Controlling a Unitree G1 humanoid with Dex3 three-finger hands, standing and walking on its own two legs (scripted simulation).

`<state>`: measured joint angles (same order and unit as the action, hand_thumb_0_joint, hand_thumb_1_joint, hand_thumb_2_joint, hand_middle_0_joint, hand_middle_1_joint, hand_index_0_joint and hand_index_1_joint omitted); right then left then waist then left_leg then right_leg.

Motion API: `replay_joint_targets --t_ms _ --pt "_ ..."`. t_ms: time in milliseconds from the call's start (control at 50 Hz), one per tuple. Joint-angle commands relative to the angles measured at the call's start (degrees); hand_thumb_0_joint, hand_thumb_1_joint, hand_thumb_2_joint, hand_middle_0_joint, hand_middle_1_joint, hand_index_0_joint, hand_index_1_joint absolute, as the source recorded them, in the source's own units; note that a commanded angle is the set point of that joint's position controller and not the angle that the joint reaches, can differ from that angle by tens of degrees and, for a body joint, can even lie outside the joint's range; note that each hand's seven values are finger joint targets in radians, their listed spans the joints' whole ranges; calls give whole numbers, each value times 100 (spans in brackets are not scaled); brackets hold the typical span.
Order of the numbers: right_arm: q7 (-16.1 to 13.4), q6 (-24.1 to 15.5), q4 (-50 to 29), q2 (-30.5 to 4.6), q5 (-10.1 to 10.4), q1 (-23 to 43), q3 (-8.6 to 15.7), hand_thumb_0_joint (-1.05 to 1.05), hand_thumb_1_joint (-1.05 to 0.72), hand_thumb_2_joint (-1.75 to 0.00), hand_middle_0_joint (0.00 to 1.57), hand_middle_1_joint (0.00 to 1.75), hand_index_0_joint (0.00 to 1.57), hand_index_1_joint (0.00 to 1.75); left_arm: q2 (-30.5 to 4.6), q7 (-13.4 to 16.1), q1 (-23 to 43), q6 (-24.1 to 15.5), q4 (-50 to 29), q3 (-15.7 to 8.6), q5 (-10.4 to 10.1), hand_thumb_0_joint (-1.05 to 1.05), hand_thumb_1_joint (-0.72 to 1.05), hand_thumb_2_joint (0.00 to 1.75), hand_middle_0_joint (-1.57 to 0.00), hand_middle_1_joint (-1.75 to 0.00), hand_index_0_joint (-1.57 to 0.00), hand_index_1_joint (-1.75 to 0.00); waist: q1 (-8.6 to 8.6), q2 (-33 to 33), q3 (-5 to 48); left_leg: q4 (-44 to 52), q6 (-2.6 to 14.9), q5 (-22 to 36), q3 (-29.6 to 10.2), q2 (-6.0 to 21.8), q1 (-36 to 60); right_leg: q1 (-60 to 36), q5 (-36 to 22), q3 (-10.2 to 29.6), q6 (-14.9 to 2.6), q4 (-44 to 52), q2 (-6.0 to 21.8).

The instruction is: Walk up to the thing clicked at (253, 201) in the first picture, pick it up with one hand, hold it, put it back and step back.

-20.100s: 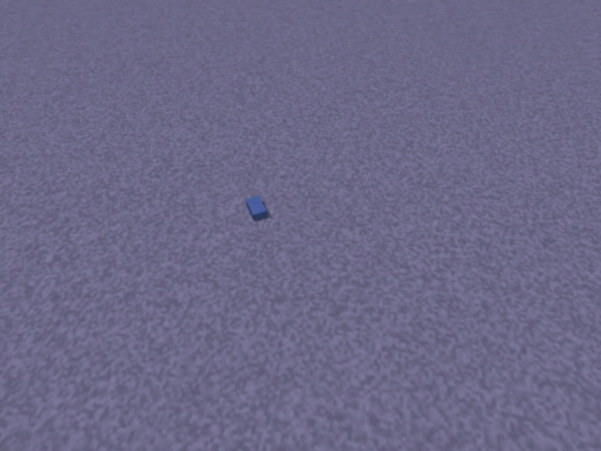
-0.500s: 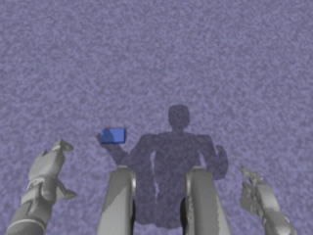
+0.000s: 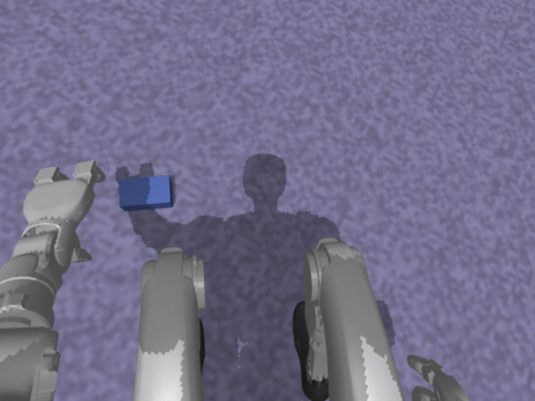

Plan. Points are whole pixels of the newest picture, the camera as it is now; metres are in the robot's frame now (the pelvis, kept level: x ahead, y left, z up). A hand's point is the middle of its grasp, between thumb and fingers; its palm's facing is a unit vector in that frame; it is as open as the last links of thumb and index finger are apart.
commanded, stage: rise first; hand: left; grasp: from above
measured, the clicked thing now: (147, 193) +0.50 +0.24 -0.36
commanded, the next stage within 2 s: none
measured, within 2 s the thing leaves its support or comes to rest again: neither
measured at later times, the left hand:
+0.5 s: hand (98, 210) +0.42 +0.29 -0.21, palm faces -0.45 -0.04 -0.89, open 14.0 cm
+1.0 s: hand (110, 204) +0.44 +0.28 -0.23, palm faces -0.45 -0.06 -0.89, open 13.7 cm
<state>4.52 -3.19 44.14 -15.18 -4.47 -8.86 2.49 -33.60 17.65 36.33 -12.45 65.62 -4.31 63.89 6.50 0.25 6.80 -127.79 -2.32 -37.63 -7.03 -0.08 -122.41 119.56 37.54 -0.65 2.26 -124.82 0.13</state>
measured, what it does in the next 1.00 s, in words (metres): lowers itself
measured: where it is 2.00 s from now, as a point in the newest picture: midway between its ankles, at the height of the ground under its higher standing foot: (252, 374)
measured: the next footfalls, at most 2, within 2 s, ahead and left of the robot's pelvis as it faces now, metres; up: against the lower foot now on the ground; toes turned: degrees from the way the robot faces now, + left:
none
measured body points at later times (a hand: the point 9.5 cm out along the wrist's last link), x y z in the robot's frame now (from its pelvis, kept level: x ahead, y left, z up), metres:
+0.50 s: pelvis +0.01 +0.00 -0.04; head +0.22 +0.06 +0.35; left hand +0.44 +0.29 -0.16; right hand +0.09 -0.27 -0.16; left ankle +0.09 +0.13 -0.35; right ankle +0.11 -0.14 -0.35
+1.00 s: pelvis +0.02 +0.00 -0.06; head +0.25 +0.05 +0.33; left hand +0.46 +0.28 -0.18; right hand +0.08 -0.28 -0.17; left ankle +0.09 +0.13 -0.35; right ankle +0.11 -0.14 -0.35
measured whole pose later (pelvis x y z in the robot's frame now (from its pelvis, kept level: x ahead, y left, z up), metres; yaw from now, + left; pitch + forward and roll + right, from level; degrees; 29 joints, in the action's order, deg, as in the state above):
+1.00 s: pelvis +0.02 +0.00 -0.06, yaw -2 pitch +34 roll -6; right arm 7.9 -3.5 45.3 -15.5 -9.8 -6.7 -0.8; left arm -37.5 27.3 47.9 -13.6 81.4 -6.5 72.5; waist 11.0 -0.7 3.7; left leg -138.8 -2.8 -40.5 -8.9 -0.6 -132.1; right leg 129.1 39.8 -1.1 3.3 -134.9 -0.8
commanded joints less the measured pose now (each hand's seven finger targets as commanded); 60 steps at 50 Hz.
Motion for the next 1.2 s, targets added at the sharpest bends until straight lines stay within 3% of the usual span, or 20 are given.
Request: replay_joint_targets --t_ms 0,20,80,100,120,160,220,280,360,420,460,580,780,860,920,1020,1100,1140,1180 --pt "-12 -86 -267 -1218 -55 -668 370 0 -89 -90 20 30 20 30 -1529 438 1750 -128 -481 -297 283 0 -57 105 -6 -96 -5 -97 -4 1062 3382 1429 329 250 579 -123 2585 -1211 -314 -613 -449 1228 -141" --pt "-1 -84 -296 -1210 -65 -621 353 0 -89 -90 20 30 20 30 -1619 487 1771 -131 -455 -351 333 0 -58 107 -7 -94 -5 -96 -46 1086 3409 1432 318 276 556 -121 2645 -1170 -321 -630 -463 1176 -138" --pt "39 -79 -243 -1253 -128 -629 334 0 -89 -90 20 30 20 30 -1526 601 1922 -138 -60 -250 515 0 -56 105 -7 -94 -6 -96 96 1121 3273 1317 324 229 516 -107 2507 -937 -345 -676 -448 1026 -135" --pt "48 -75 -245 -1214 -143 -598 337 0 -89 -90 20 30 20 30 -1488 639 1999 -148 -121 -207 542 0 -56 104 -7 -94 -6 -95 64 1189 3342 1281 321 302 549 -108 2591 -979 -397 -659 -456 1021 -134" --pt "59 -74 -208 -1266 -164 -653 319 0 -89 -90 20 30 20 30 -1546 678 2051 -163 39 -227 639 0 -56 104 -7 -95 -5 -96 141 1133 3332 1184 343 319 568 -118 2416 -950 -433 -676 -436 983 -142" --pt "78 -58 -139 -1246 -203 -734 311 0 -89 -90 20 30 20 30 -1695 752 2084 -162 133 -334 726 0 -54 103 -8 -95 -7 -95 128 1039 3463 1035 368 505 620 -136 2362 -1097 -579 -660 -428 961 -155" --pt "117 -65 -158 -1242 -259 -674 294 0 -89 -90 20 30 20 30 -1551 824 2259 -186 332 -185 792 0 -53 101 -9 -94 -8 -95 240 1034 3305 994 379 337 595 -139 2184 -909 -438 -689 -428 885 -161" --pt "128 -79 -132 -1241 -292 -645 286 0 -89 -90 20 30 20 30 -1589 896 2401 -173 479 -202 840 0 -52 100 -9 -94 -9 -94 223 1065 3313 955 367 240 574 -123 2222 -785 -350 -709 -435 827 -161" --pt "149 -93 -111 -1191 -345 -644 224 0 -89 -90 20 30 20 30 -1552 1044 2541 -109 585 -240 808 0 -51 99 -9 -95 -9 -95 239 1039 3418 785 393 369 634 -133 2098 -843 -489 -673 -411 769 -164" --pt "173 -116 -46 -1221 -384 -737 216 0 -89 -90 20 30 20 30 -1526 1078 2609 -74 681 -199 843 0 -50 98 -10 -94 -10 -94 354 1195 3478 706 380 599 593 -116 2188 -803 -730 -716 -408 613 -165" --pt "179 -107 -37 -1230 -393 -770 215 0 -89 -90 20 30 20 30 -1658 1101 2748 -64 619 -272 849 0 -47 95 -12 -93 -12 -92 380 1106 3542 621 401 659 603 -112 2084 -885 -821 -699 -396 607 -169" --pt "209 -97 -50 -1175 -416 -737 174 0 -90 -90 20 30 20 30 -1591 1105 2555 -17 758 -278 792 0 -46 94 -13 -92 -14 -92 316 1133 3489 576 397 629 621 -121 2021 -875 -778 -684 -422 545 -176" --pt "251 -57 -9 -1269 -454 -836 147 0 -90 -90 20 30 20 30 -1704 1116 2651 -80 762 -352 750 0 -45 93 -12 -96 -14 -94 407 1050 3592 322 412 888 611 -97 1893 -1016 -1119 -687 -385 424 -187" --pt "270 -59 6 -1275 -491 -823 104 0 -90 -90 20 30 20 30 -1708 1134 2594 -123 909 -314 795 0 -44 93 -14 -95 -15 -93 421 1154 3434 314 407 788 619 -112 1780 -989 -1043 -689 -392 417 -202" --pt "277 -50 -19 -1325 -500 -866 99 0 -90 -90 20 30 20 30 -1847 1177 2633 -151 886 -451 776 0 -45 93 -13 -95 -14 -94 413 1012 3493 270 426 710 624 -117 1651 -1075 -972 -681 -373 442 -199" --pt "289 -58 16 -1319 -541 -819 60 0 -90 -90 20 30 20 30 -1726 1237 2763 -148 927 -307 833 0 -47 95 -12 -96 -12 -96 479 1212 3490 248 399 735 609 -117 1748 -985 -1016 -697 -390 396 -223" --pt "295 -70 22 -1367 -541 -805 49 0 -90 -90 20 30 20 30 -1834 1290 2808 -121 1002 -367 832 0 -45 94 -13 -94 -14 -93 461 1299 3470 253 382 745 580 -112 1818 -807 -983 -735 -411 303 -214" --pt "302 -88 7 -1369 -561 -790 14 0 -90 -90 20 30 20 30 -1694 1295 2825 -114 1226 -235 861 0 -46 94 -12 -96 -13 -95 575 1271 3219 256 383 591 567 -109 1667 -689 -861 -773 -414 314 -226" --pt "304 -92 11 -1390 -564 -812 1 0 -90 -90 20 30 20 30 -1817 1320 2910 -135 1149 -319 855 0 -45 94 -14 -94 -14 -93 576 1250 3270 270 388 525 548 -126 1644 -756 -788 -783 -412 330 -229"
